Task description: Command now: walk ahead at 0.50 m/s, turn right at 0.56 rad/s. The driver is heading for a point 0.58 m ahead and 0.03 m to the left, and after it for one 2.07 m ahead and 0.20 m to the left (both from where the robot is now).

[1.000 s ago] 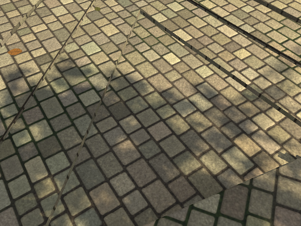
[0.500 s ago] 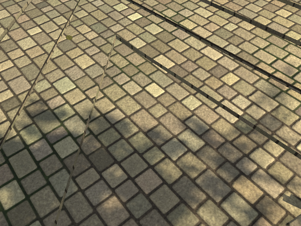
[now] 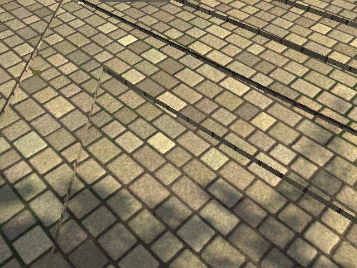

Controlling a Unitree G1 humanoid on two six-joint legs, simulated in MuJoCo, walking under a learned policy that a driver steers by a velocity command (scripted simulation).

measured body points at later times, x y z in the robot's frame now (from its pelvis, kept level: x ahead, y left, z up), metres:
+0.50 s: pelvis +0.27 -0.05 -0.03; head +0.30 -0.06 +0.42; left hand +0.51 +0.16 -0.11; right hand +0.21 -0.30 -0.18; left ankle +0.14 +0.12 -0.67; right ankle +0.33 -0.14 -0.76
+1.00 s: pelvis +0.56 -0.01 -0.04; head +0.60 +0.01 +0.40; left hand +0.55 +0.27 -0.18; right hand +0.79 -0.22 -0.14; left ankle +0.63 +0.08 -0.76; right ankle +0.38 -0.16 -0.67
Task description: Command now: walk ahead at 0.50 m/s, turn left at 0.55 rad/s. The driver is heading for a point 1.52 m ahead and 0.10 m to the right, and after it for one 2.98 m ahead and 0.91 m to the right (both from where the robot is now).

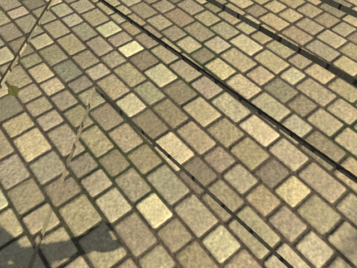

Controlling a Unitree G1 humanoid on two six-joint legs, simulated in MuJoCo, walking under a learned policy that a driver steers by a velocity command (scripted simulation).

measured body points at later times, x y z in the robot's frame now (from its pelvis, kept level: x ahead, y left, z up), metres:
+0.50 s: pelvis +0.31 -0.04 +0.01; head +0.34 -0.04 +0.46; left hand +0.47 +0.23 -0.08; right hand +0.39 -0.31 -0.12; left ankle +0.12 +0.07 -0.65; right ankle +0.40 -0.11 -0.72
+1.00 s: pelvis +0.58 -0.01 +0.01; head +0.60 -0.02 +0.46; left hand +0.65 +0.27 -0.11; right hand +0.77 -0.28 -0.05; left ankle +0.68 +0.08 -0.72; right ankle +0.42 -0.10 -0.67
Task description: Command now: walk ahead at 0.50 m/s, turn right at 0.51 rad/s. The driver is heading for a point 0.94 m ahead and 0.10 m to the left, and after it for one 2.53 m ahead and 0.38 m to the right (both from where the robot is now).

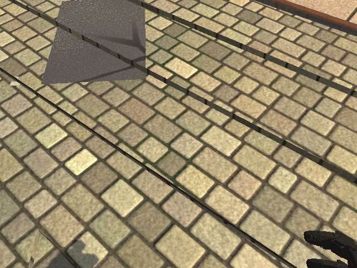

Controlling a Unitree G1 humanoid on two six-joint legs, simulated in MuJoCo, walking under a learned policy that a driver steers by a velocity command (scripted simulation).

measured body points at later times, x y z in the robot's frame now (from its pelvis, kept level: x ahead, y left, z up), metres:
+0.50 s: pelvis +0.24 -0.05 +0.03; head +0.26 -0.06 +0.48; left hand +0.43 +0.19 -0.05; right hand +0.26 -0.32 -0.11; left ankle +0.13 +0.09 -0.62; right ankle +0.30 -0.17 -0.69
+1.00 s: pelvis +0.46 +0.05 +0.03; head +0.49 +0.09 +0.48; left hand +0.49 +0.36 -0.08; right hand +0.67 -0.17 -0.06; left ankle +0.49 +0.14 -0.69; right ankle +0.41 -0.14 -0.59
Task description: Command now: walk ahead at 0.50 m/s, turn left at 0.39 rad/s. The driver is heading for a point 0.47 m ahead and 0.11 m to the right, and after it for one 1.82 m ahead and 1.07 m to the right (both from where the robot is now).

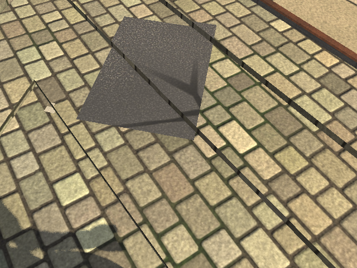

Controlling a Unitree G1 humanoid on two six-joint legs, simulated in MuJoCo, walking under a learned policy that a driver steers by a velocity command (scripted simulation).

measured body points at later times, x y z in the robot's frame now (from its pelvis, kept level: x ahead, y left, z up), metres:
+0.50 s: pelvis +0.29 -0.04 +0.01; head +0.33 -0.04 +0.46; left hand +0.50 +0.18 -0.09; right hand +0.32 -0.32 -0.11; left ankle +0.11 +0.09 -0.64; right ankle +0.39 -0.13 -0.69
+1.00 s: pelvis +0.58 -0.04 +0.04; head +0.60 -0.04 +0.49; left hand +0.77 +0.19 -0.08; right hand +0.64 -0.35 -0.04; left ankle +0.69 +0.04 -0.69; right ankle +0.42 -0.12 -0.62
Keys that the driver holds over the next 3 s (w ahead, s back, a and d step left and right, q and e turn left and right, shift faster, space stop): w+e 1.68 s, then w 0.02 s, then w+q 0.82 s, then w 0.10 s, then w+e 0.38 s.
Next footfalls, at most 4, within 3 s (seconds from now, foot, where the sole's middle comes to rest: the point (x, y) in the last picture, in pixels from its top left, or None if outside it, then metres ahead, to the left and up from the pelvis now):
0.44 right None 0.43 -0.14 -0.73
0.92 left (173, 193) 0.72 0.02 -0.73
1.42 right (266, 167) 0.83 -0.36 -0.69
1.92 left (263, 107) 1.17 -0.40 -0.69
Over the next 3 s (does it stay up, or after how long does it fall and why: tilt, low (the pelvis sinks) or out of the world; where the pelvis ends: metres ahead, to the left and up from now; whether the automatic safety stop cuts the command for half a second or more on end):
stays up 1.44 -0.65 0.12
